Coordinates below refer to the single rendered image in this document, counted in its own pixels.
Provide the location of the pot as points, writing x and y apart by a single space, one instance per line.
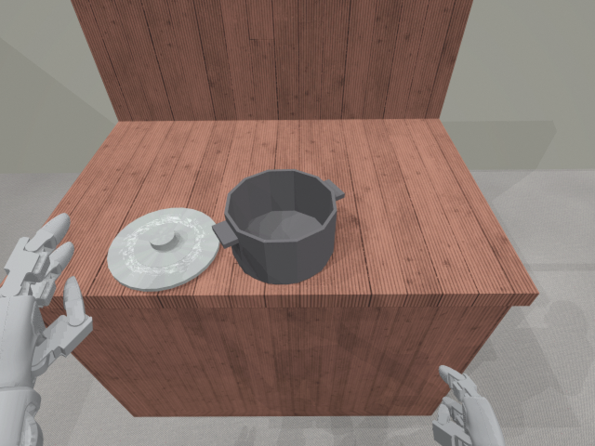
281 225

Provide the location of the right robot hand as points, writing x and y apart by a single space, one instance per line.
476 423

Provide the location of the table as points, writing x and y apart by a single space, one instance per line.
208 92

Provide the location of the left robot forearm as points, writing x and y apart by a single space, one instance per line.
18 407

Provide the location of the lid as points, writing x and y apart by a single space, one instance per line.
136 265

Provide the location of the knob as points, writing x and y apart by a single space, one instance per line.
162 238

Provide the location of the left robot hand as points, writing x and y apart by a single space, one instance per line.
32 269

